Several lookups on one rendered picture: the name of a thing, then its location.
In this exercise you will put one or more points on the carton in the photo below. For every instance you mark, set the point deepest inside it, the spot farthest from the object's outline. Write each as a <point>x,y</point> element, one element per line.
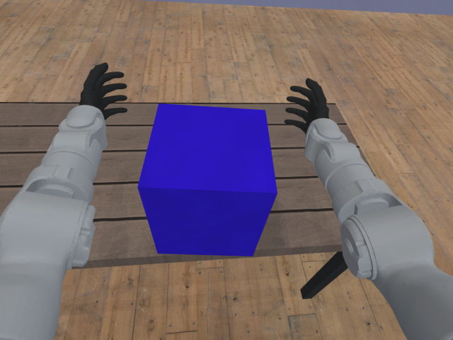
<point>208,182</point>

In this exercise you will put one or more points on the robot right upper arm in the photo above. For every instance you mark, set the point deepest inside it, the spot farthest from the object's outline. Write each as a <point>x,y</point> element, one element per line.
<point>391,248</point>

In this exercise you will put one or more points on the table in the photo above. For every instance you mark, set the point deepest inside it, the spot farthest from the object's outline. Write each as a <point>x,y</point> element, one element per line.
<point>301,220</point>

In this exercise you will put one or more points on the left robot forearm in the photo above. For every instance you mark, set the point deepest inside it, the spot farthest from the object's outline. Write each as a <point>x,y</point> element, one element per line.
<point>71,163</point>

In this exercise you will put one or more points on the left robot hand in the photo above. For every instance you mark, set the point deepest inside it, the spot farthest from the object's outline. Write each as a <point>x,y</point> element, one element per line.
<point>94,91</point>

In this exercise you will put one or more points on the right robot hand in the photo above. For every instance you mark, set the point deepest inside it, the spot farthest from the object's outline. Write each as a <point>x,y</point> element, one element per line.
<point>316,108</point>

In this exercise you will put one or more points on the robot left upper arm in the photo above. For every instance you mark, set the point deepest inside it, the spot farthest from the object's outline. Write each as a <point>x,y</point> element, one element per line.
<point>44,236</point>

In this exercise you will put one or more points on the right robot forearm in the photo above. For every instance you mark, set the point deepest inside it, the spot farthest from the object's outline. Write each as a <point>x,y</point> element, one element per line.
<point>349,181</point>

